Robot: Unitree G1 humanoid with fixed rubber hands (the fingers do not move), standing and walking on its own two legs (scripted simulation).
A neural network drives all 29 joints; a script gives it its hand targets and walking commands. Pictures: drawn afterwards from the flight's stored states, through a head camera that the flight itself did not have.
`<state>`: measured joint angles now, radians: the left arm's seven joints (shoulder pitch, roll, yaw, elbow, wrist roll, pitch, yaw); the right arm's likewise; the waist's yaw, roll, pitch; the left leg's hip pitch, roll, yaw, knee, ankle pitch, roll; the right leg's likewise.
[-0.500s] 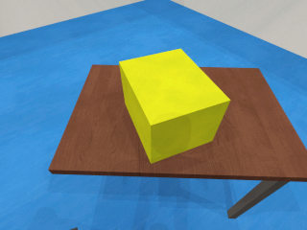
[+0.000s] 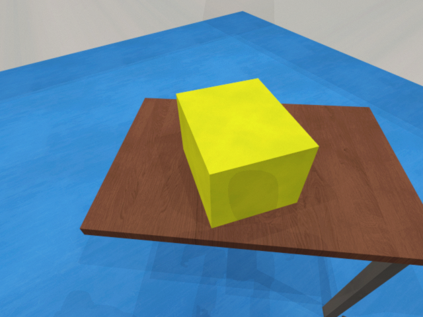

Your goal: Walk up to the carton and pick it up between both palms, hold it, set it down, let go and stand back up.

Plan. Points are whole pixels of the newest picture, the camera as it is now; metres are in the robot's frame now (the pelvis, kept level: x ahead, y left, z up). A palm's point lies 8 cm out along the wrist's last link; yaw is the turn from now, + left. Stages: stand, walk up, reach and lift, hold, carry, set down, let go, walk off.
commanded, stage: walk up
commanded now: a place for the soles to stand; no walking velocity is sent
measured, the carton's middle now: (236, 148) +0.52 -0.02 +0.01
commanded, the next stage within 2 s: reach and lift in 1.48 s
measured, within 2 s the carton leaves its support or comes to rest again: neither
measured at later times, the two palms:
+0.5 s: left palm out of the picture +0.09 +0.27 -0.10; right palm out of the picture +0.10 -0.25 -0.10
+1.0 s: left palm out of the picture +0.05 +0.27 -0.11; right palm out of the picture +0.11 -0.26 -0.09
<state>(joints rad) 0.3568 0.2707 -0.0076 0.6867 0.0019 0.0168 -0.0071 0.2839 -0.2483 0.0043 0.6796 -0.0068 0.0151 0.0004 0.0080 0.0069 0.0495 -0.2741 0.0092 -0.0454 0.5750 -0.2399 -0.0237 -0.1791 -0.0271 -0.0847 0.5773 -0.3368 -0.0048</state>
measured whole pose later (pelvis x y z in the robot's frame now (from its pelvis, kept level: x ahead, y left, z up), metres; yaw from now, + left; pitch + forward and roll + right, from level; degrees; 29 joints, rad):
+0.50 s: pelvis +0.01 +0.01 +0.00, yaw +2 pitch -2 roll -1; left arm 0.32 0.29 -0.01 0.65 0.01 0.02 -0.01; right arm 0.30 -0.26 0.01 0.69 -0.01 0.00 0.01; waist 0.00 -0.02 0.05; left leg -0.31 0.00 -0.07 0.59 -0.25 -0.02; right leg -0.18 -0.04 -0.11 0.56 -0.34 0.00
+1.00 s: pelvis -0.02 +0.00 -0.01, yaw +3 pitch -3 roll -1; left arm 0.32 0.32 0.00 0.65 0.01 0.06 -0.03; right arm 0.28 -0.29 -0.01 0.62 -0.02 0.01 -0.02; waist 0.02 -0.01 0.07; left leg -0.36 0.00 -0.09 0.66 -0.24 -0.03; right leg -0.25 -0.04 -0.13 0.66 -0.36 -0.02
